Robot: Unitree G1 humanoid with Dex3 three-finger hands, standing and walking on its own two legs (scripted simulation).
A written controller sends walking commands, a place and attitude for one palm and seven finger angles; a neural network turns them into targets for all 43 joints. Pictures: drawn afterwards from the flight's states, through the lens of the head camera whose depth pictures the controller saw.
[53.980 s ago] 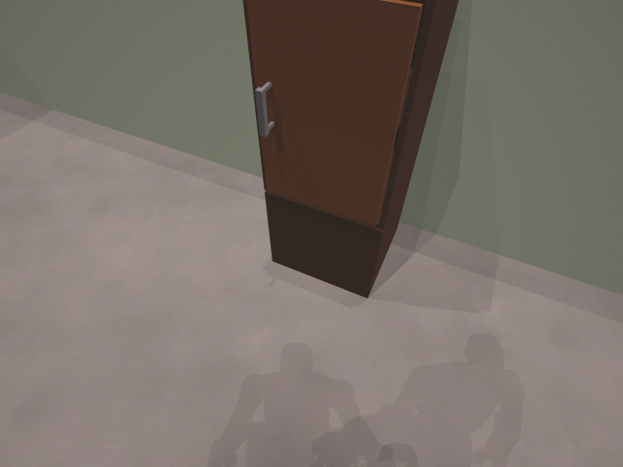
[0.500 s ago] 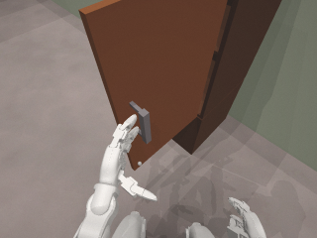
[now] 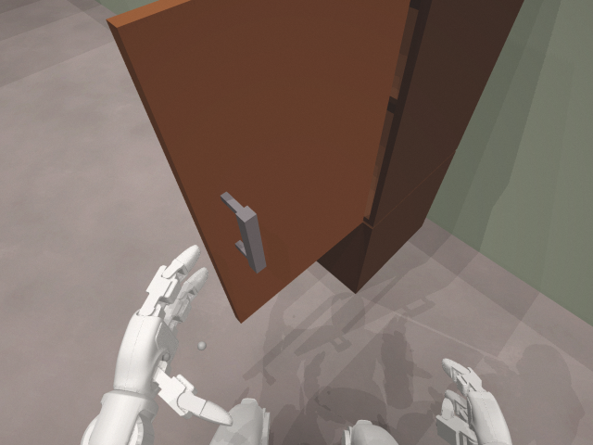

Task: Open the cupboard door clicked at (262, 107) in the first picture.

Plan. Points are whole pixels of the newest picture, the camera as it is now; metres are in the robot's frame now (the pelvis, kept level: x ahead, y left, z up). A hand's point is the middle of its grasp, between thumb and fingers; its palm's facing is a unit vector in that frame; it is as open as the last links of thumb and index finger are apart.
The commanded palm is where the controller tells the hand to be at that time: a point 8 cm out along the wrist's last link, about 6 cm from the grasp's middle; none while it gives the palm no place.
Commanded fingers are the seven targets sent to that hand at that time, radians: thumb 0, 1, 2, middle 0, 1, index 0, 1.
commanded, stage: slide the hand sideways off the handle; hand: left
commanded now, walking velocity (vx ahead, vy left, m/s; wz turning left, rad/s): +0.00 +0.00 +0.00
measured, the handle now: (244, 234) +0.38 +0.10 +0.07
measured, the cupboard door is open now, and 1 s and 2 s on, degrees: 88 88 88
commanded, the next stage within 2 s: draw the hand back to the body in 0.04 s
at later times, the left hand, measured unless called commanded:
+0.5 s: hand (141, 339) +0.22 +0.17 +0.11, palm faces -0.06 -1.00 -0.06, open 16.4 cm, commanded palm +0.19 +0.23 +0.12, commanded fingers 0.00 -0.50 0.30 -0.15 -0.30 -0.15 -0.30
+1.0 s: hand (23, 300) +0.23 +0.25 +0.18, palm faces +0.28 -0.88 -0.38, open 13.2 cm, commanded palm +0.19 +0.29 +0.21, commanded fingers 0.00 0.34 0.66 -0.18 -0.30 -0.18 -0.30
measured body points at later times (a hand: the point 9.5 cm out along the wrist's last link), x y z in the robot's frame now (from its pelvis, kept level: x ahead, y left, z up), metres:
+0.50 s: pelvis +0.01 +0.01 +0.03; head +0.03 +0.00 +0.48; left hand +0.22 +0.23 +0.12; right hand +0.17 -0.22 -0.05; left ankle +0.04 +0.14 -0.64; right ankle -0.01 -0.09 -0.64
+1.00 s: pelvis +0.03 +0.04 +0.08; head +0.02 +0.02 +0.53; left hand +0.21 +0.30 +0.20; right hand +0.21 -0.18 +0.00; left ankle +0.04 +0.14 -0.64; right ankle -0.01 -0.09 -0.64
